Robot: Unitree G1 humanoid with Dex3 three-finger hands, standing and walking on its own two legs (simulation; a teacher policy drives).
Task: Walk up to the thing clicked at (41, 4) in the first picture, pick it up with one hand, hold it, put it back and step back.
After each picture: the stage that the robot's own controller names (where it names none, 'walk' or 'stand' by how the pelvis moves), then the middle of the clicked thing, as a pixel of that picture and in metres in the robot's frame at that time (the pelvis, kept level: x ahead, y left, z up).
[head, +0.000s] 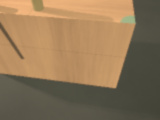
stand; out of the picture +0.99 +0.31 +0.07
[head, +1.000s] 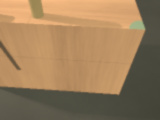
walk; out of the picture +0.87 +0.26 +0.09
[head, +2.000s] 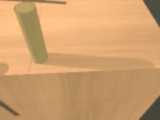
stand; (33, 36) +0.52 +0.19 +0.08
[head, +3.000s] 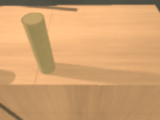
stand; (41, 47) +0.47 +0.19 +0.07
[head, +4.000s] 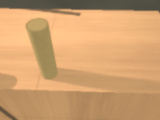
stand; (44, 52) +0.45 +0.17 +0.07
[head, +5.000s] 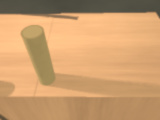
stand; (41, 59) +0.44 +0.18 +0.06
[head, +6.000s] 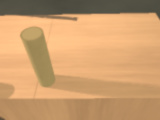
stand; (40, 60) +0.43 +0.18 +0.06
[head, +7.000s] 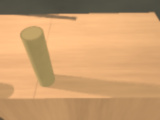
stand; (40, 60) +0.43 +0.18 +0.06
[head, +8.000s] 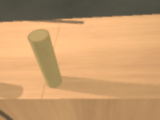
rise first; (47, 61) +0.43 +0.18 +0.07
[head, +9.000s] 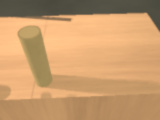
go down; (37, 60) +0.44 +0.17 +0.07
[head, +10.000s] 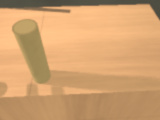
go down; (35, 56) +0.43 +0.17 +0.08
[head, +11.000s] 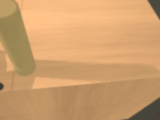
close in; (16, 44) +0.43 +0.18 +0.10
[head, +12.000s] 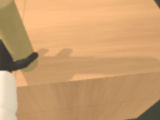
close; (16, 39) +0.45 +0.19 +0.12
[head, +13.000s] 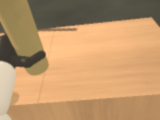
lift; (23, 33) +0.34 +0.16 +0.29
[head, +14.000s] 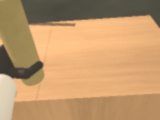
hold; (20, 45) +0.34 +0.18 +0.24
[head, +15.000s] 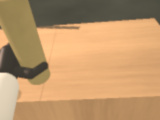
hold; (26, 44) +0.32 +0.16 +0.26
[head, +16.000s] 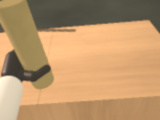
hold; (29, 48) +0.34 +0.16 +0.24
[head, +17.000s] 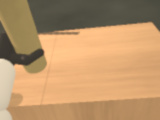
crouch; (22, 31) +0.34 +0.16 +0.30
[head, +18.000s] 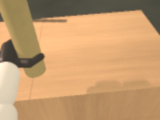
crouch; (25, 39) +0.41 +0.17 +0.20
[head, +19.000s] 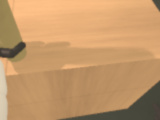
lower; (3, 27) +0.48 +0.20 +0.13
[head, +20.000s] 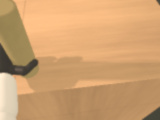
lower; (17, 45) +0.42 +0.18 +0.12
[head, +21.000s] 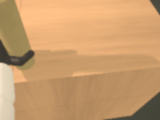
lower; (13, 36) +0.45 +0.19 +0.12
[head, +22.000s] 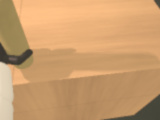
lower; (11, 35) +0.46 +0.19 +0.13
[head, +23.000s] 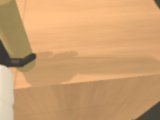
open; (14, 38) +0.45 +0.19 +0.12
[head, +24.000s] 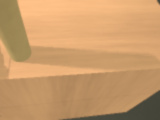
rise; (10, 26) +0.46 +0.19 +0.13
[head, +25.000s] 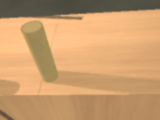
sink last; (42, 55) +0.44 +0.19 +0.10
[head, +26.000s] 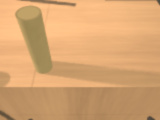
stand; (37, 44) +0.45 +0.18 +0.10
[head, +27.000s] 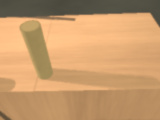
stand; (38, 53) +0.48 +0.20 +0.07
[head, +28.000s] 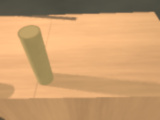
stand; (38, 58) +0.44 +0.19 +0.06
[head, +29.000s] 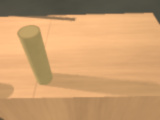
stand; (37, 58) +0.44 +0.19 +0.06
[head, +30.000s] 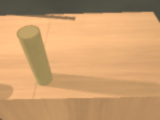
stand; (37, 59) +0.43 +0.19 +0.06
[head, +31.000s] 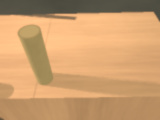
stand; (38, 58) +0.44 +0.19 +0.06
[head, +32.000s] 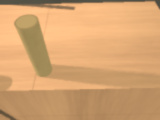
walk; (36, 50) +0.45 +0.19 +0.07
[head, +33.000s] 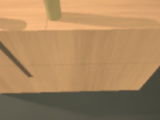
walk; out of the picture +0.69 +0.16 +0.09
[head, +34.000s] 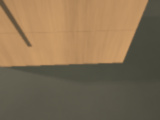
walk; out of the picture +1.03 +0.25 +0.09
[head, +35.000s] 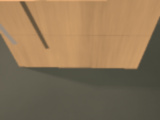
stand; out of the picture +1.07 +0.15 +0.09
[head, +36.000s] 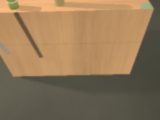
stand; out of the picture +1.06 +0.17 +0.06
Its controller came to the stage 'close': yes
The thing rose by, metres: 0.22
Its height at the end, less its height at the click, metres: +0.00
